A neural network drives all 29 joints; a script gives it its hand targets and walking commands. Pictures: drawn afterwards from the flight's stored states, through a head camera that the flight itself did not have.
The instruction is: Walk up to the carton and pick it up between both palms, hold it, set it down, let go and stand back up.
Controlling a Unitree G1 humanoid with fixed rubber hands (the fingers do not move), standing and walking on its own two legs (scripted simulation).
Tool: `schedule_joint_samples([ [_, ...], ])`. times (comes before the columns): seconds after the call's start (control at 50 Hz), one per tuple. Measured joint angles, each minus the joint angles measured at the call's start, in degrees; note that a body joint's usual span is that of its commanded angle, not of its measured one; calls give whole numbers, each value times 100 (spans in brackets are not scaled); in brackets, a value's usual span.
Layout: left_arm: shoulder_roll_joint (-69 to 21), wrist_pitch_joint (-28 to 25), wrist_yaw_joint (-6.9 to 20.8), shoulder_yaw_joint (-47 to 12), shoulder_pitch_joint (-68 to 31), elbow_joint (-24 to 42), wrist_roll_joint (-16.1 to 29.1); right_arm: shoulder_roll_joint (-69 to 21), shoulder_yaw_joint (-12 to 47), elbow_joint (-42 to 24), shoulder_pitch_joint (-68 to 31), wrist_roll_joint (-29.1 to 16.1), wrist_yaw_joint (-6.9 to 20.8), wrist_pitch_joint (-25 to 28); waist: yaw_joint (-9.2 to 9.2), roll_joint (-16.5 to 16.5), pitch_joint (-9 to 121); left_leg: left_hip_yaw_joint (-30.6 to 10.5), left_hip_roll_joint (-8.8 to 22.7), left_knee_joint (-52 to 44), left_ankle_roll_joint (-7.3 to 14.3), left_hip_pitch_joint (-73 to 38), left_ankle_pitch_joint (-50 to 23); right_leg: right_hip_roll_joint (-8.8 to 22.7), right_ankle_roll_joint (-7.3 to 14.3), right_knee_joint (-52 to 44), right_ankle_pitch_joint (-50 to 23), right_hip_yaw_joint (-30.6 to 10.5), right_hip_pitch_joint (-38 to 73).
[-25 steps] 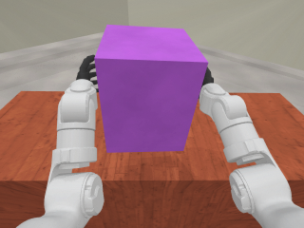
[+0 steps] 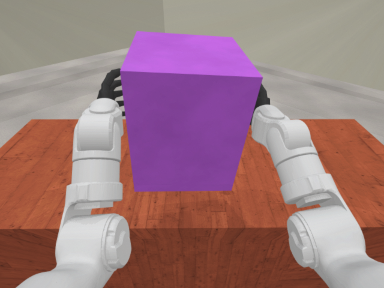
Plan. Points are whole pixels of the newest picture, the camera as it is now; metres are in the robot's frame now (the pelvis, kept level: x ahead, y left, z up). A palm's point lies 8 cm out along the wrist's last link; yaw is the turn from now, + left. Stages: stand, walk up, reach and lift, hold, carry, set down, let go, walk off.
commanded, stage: hold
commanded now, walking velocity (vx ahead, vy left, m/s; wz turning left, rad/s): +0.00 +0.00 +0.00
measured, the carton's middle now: (184, 112) +0.40 +0.00 +0.24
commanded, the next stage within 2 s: none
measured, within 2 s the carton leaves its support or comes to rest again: neither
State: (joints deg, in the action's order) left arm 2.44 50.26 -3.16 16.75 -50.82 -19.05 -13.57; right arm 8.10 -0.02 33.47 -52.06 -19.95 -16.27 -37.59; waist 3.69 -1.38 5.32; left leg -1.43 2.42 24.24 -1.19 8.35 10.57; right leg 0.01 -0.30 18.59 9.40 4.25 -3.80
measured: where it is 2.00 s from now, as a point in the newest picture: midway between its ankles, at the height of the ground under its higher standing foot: outside the picture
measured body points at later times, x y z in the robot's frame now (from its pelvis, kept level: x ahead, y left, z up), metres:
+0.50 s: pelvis +0.01 +0.00 +0.00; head -0.06 +0.00 +0.45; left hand +0.39 +0.14 +0.27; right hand +0.39 -0.15 +0.25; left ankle +0.04 +0.13 -0.74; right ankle +0.01 -0.12 -0.74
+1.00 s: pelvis +0.01 +0.00 +0.00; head -0.07 +0.00 +0.44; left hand +0.39 +0.14 +0.28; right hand +0.39 -0.15 +0.25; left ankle +0.04 +0.13 -0.74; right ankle +0.01 -0.12 -0.74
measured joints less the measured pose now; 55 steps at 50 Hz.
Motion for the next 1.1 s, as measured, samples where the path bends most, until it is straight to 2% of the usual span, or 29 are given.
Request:
schedule_joint_samples([
  [0.08, 61, -29, -36, 7, -194, -281, 26, -21, -129, 257, -170, 57, 58, 22, -18, 24, 45, 13, 7, -17, -5, 82, -29, -6, 15, 36, -7, -15, -114],
  [0.24, 38, -49, -67, 48, -246, -280, 43, 114, 93, 248, -204, -71, 39, 55, -58, 28, 22, 33, 42, -69, -19, 68, -45, -41, 22, -46, -50, -38, -98],
  [0.5, 20, 15, -73, -66, 72, 113, 143, 125, 209, -134, 55, -193, -80, -17, 19, 1, 9, -41, 28, -41, -27, 41, 14, -37, 13, -105, -9, 31, 0],
  [0.76, -62, 153, -28, -63, 298, 567, 62, 109, 257, -437, 221, -246, -134, -70, 80, -2, -60, -21, 17, -15, -15, -116, 83, -26, -8, -136, 23, 9, 177],
  [1.1, -1, 67, -7, -50, 74, 115, 24, 56, 118, -98, 72, -115, -46, -42, 27, -54, 23, 8, 9, -48, -8, -88, 26, -15, 0, -66, 10, -25, 89],
])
